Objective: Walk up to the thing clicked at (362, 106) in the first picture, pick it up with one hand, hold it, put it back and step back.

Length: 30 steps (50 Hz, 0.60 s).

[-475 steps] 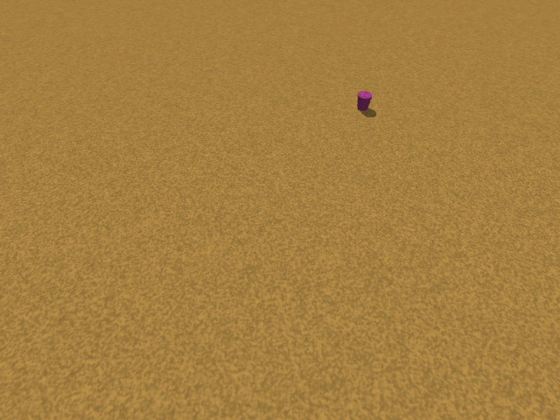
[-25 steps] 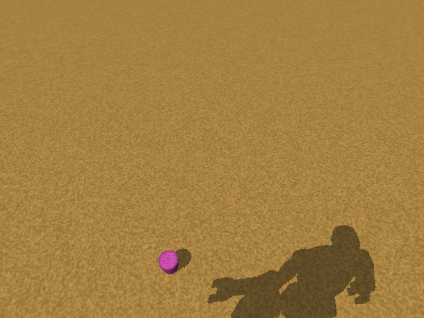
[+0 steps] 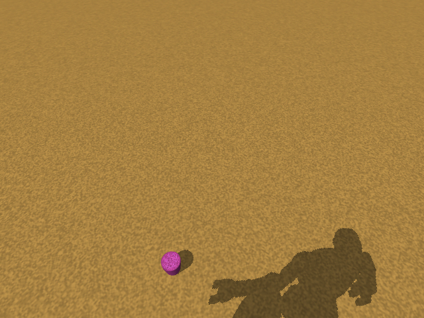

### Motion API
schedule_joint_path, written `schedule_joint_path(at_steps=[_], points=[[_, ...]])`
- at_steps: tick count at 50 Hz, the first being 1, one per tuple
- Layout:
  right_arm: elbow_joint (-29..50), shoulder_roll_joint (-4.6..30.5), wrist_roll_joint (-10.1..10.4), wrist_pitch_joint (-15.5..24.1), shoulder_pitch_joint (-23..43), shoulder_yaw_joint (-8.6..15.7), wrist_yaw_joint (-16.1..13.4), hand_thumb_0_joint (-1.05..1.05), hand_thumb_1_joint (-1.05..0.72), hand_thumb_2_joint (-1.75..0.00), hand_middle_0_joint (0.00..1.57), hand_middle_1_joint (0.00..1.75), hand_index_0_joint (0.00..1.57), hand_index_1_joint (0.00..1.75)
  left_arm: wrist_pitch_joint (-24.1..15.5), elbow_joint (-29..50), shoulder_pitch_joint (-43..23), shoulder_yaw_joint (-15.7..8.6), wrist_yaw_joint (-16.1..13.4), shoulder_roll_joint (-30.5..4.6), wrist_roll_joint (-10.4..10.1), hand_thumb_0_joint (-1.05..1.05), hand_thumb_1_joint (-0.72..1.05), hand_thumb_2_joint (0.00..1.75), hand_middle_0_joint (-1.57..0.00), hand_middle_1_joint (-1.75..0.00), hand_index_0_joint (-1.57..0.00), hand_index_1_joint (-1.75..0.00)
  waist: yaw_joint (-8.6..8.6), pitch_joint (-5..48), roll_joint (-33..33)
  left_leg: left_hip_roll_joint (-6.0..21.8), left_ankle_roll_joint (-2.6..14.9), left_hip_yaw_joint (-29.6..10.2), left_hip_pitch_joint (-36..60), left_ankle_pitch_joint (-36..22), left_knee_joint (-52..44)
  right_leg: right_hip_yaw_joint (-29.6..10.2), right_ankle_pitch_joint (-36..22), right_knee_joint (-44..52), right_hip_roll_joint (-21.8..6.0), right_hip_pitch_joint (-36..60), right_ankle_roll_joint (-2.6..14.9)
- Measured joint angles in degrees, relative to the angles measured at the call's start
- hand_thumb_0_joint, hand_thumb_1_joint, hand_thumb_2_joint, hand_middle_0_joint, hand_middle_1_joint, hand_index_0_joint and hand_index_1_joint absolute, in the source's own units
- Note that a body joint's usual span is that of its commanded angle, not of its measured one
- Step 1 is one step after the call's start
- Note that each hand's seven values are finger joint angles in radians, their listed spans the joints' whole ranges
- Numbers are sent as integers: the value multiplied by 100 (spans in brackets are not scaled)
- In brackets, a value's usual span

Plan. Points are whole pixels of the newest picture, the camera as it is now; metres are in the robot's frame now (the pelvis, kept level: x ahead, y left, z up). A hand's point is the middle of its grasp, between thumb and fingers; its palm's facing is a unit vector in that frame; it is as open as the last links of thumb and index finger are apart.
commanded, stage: stand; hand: left
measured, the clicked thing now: (172, 264) +0.48 +0.21 -0.74
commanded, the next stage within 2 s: walk up in 0.02 s
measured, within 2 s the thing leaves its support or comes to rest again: neither
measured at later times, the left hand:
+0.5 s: hand out of the picture +0.11 +0.23 -0.16, palm faces -0.06 -0.92 -0.38, open 7.4 cm
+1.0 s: hand (110, 309) +0.18 +0.24 -0.15, palm faces -0.03 -0.93 -0.36, open 7.4 cm
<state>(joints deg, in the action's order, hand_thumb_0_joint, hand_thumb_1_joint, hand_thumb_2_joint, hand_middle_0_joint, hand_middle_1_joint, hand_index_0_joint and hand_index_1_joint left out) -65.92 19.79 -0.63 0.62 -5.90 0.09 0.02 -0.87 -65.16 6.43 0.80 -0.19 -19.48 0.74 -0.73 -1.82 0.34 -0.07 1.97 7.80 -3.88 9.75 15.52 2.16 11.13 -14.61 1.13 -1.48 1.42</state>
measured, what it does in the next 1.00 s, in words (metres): steps on the spot: right foot, then left foot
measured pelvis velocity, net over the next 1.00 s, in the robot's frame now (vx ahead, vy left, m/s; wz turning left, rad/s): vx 0.07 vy -0.02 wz -0.02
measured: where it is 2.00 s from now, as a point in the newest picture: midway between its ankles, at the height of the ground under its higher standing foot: outside the picture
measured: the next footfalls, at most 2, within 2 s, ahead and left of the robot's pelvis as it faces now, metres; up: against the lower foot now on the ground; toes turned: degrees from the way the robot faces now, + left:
right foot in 0.30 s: +0.09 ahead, -0.17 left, +0.00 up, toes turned -3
left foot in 0.56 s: +0.10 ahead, +0.10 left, +0.00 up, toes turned -2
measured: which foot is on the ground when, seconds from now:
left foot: down 0.00-0.32, up 0.34-0.54, down 0.56-1.00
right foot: down 0.00-0.08, up 0.10-0.28, down 0.30-1.00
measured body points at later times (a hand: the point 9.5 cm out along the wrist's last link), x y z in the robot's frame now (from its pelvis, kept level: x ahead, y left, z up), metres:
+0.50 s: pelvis +0.04 -0.03 -0.02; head +0.06 -0.04 +0.43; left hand +0.11 +0.27 -0.14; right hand +0.08 -0.36 -0.15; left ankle +0.02 +0.09 -0.72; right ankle +0.05 -0.17 -0.75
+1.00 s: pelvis +0.07 -0.02 +0.00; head +0.08 -0.02 +0.44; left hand +0.18 +0.28 -0.13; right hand +0.18 -0.32 -0.13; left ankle +0.06 +0.10 -0.75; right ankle +0.05 -0.17 -0.75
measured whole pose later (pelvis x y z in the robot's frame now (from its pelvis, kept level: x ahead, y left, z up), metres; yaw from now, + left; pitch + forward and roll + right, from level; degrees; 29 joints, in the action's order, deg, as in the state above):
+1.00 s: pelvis +0.07 -0.02 +0.00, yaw -1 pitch -3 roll +0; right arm -62.0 20.2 0.6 -0.5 -2.3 0.9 0.8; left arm -0.7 -64.0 2.0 0.2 0.2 -21.0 0.2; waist 0.2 -4.1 0.2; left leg 0.3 -0.4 -1.4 -6.7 12.5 21.7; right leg 0.5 12.0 -19.8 -3.0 -5.2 -2.8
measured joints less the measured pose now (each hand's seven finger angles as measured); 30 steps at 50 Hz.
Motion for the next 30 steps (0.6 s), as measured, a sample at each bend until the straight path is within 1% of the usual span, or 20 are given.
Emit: schedule_joint_path(at_steps=[2, 4, 6, 8, 10, 11, 12, 13, 14, 15, 16, 17, 19, 21, 23, 26, 27, 28, 29, 30], points=[[35, -1, -15, -1, -13, 32, 18, 0, -91, -90, 21, 30, 20, 30, 9, 40, 21, -29, 28, -4, 23, 0, 90, 89, -20, -30, -20, -30, 6, -5, -3, 2, 9, 7, -13, 26, 48, -7, 26, -56, -1, -20, 3], [157, -11, -50, 41, -86, 110, 52, 0, -91, -90, 21, 30, 20, 30, 21, 138, 106, -99, 87, -50, 70, 0, 90, 89, -20, -30, -20, -30, 16, -15, -56, -2, 33, 53, -49, 151, 233, -48, 222, -412, -22, -150, 19], [300, -9, -68, 83, -212, 193, 74, 0, -91, -90, 21, 30, 20, 30, 72, 208, 212, -175, 127, -110, 111, 0, 90, 89, -20, -30, -20, -30, 1, 13, -131, -25, 84, 109, -85, 287, 402, -90, 814, -1115, -72, -435, 43], [427, 28, -86, 105, -316, 276, 76, 0, -91, -90, 21, 30, 20, 30, 125, 303, 314, -237, 167, -152, 141, 0, 90, 89, -20, -30, -20, -30, -31, -19, -146, -4, 117, 157, -98, 370, 499, -158, 1376, -2072, -118, -856, 36], [530, 86, -103, 130, -429, 321, 68, 0, -91, -90, 21, 30, 20, 30, 138, 412, 382, -275, 206, -201, 140, 0, 90, 89, -20, -30, -20, -30, -60, -128, -131, 54, 77, 158, -65, 407, 542, -221, 1646, -2643, -198, -1178, 5], [567, 121, -116, 131, -488, 336, 74, 0, -91, -90, 21, 30, 20, 30, 126, 466, 415, -287, 226, -224, 134, 0, 90, 89, -20, -30, -20, -30, -60, -187, -117, 93, 38, 157, -43, 435, 573, -241, 1672, -2663, -260, -1268, -18], [596, 158, -133, 115, -538, 351, 87, 0, -91, -90, 21, 30, 20, 30, 104, 513, 453, -297, 244, -247, 129, 0, 90, 89, -20, -30, -20, -30, -56, -241, -102, 136, -8, 163, -25, 482, 628, -254, 1601, -2530, -331, -1314, -41], [619, 196, -147, 80, -574, 365, 104, 0, -91, -90, 21, 30, 20, 30, 77, 546, 493, -308, 254, -268, 126, 0, 90, 89, -20, -30, -20, -30, -51, -295, -85, 186, -61, 171, -19, 557, 731, -259, 1411, -2281, -394, -1311, -73], [642, 230, -150, 25, -597, 373, 119, 0, -91, -90, 21, 30, 20, 30, 45, 571, 534, -320, 249, -287, 126, 0, 90, 89, -20, -30, -20, -30, -49, -347, -66, 246, -118, 174, -34, 671, 904, -247, 1090, -1935, -439, -1254, -107], [669, 254, -136, -41, -617, 371, 127, 0, -91, -90, 21, 30, 20, 30, 5, 588, 578, -337, 227, -317, 123, 0, 90, 89, -20, -30, -20, -30, -43, -388, -64, 307, -179, 173, -83, 827, 1153, -239, 604, -1610, -457, -1175, -167], [691, 273, -113, -112, -633, 361, 124, 0, -91, -90, 21, 30, 20, 30, -28, 584, 606, -362, 180, -328, 125, 0, 90, 89, -20, -30, -20, -30, -45, -425, -25, 403, -227, 138, -152, 1012, 1451, -201, 49, -1511, -407, -1118, -241], [700, 296, -91, -194, -645, 354, 113, 0, -91, -90, 21, 30, 20, 30, -42, 567, 618, -374, 121, -291, 136, 0, 90, 89, -20, -30, -20, -30, -50, -425, 69, 459, -237, -31, -270, 1319, 1760, -134, 57, -1566, -320, -1105, -259], [709, 322, -53, -338, -647, 354, 97, 1, -91, -90, 21, 30, 20, 30, -50, 597, 647, -327, 60, -212, 155, 0, 90, 89, -20, -30, -20, -30, 49, -376, 164, 287, -243, -517, -605, 2002, 2515, -134, 240, -1595, -224, -1118, -209], [740, 354, 4, -379, -624, 343, 76, 1, -91, -90, 21, 30, 20, 30, -50, 667, 654, -274, 26, -124, 138, 0, 90, 89, -20, -30, -20, -30, 125, -374, 233, 105, -219, -859, -913, 2205, 3137, -151, 256, -1471, -188, -1063, -170], [788, 362, 41, -358, -618, 325, 61, 1, -91, -90, 20, 30, 20, 30, -44, 743, 623, -248, 5, -63, 127, 0, 90, 89, -20, -30, -20, -30, 140, -372, 276, 66, -205, -1013, -1124, 2184, 3313, -112, 233, -1350, -186, -1007, -178], [836, 325, 27, -317, -587, 298, 58, 0, -91, -90, 20, 30, 20, 30, -44, 856, 524, -232, 5, -53, 131, 0, 90, 89, -20, -30, -20, -30, 140, -379, 231, 148, -201, -1031, -1172, 2008, 2763, -56, 312, -1408, -248, -1015, -229], [844, 309, 20, -290, -572, 297, 59, 0, -91, -90, 20, 30, 20, 30, -33, 883, 473, -224, 9, -65, 116, 0, 90, 89, -20, -30, -20, -30, 131, -390, 195, 174, -194, -1010, -1105, 1776, 2389, -44, 382, -1509, -288, -1044, -260], [847, 298, 11, -253, -559, 302, 61, 0, -91, -90, 20, 30, 20, 30, -11, 898, 412, -213, 14, -79, 88, 0, 90, 89, -20, -30, -20, -30, 113, -400, 158, 185, -202, -984, -1005, 1271, 1966, -34, 476, -1655, -336, -1087, -301], [830, 266, -11, -219, -531, 314, 56, 0, -91, -90, 21, 30, 20, 30, 23, 901, 341, -207, 15, -102, 50, 0, 90, 89, -20, -30, -20, -30, 112, -428, 74, 134, -231, -935, -932, 641, 1762, -64, 577, -1817, -412, -1125, -342], [802, 214, -28, -200, -498, 314, 55, 0, -91, -90, 21, 30, 20, 30, 66, 884, 272, -207, 9, -123, -1, 0, 90, 89, -20, -30, -20, -30, 130, -432, -28, 71, -238, -877, -894, 580, 1737, -130, 631, -1923, -476, -1156, -322]])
